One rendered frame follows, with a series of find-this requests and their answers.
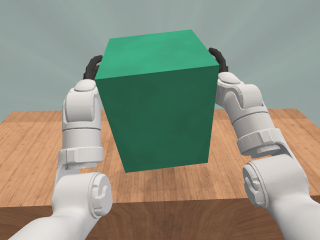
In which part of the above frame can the pedestal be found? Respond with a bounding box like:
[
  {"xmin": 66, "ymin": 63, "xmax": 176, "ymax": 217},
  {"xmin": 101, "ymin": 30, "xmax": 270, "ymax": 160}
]
[{"xmin": 0, "ymin": 108, "xmax": 320, "ymax": 240}]

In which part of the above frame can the left robot forearm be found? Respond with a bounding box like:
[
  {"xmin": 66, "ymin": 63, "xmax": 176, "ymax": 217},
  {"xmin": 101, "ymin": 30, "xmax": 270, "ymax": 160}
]
[{"xmin": 51, "ymin": 79, "xmax": 104, "ymax": 211}]

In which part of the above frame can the left robot hand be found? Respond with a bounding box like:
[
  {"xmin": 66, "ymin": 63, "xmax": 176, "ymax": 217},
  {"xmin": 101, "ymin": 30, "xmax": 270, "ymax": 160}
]
[{"xmin": 83, "ymin": 55, "xmax": 103, "ymax": 81}]

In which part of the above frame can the robot left upper arm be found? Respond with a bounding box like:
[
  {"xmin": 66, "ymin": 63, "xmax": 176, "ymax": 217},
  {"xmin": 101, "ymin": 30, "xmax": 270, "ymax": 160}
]
[{"xmin": 8, "ymin": 172, "xmax": 113, "ymax": 240}]

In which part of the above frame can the carton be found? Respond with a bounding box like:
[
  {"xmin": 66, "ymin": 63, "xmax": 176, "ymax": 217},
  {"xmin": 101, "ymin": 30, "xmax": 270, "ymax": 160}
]
[{"xmin": 94, "ymin": 29, "xmax": 220, "ymax": 173}]

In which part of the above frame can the right robot hand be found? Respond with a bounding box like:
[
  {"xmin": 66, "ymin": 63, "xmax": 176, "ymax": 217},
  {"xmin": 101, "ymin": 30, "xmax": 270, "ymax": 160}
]
[{"xmin": 208, "ymin": 47, "xmax": 229, "ymax": 73}]

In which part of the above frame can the right robot forearm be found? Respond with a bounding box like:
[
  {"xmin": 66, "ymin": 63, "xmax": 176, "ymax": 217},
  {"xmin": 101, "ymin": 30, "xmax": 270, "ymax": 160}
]
[{"xmin": 215, "ymin": 72, "xmax": 310, "ymax": 194}]

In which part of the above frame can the robot right upper arm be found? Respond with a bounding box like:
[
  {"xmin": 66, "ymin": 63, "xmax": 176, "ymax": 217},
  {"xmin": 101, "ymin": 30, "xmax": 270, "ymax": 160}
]
[{"xmin": 242, "ymin": 154, "xmax": 320, "ymax": 240}]

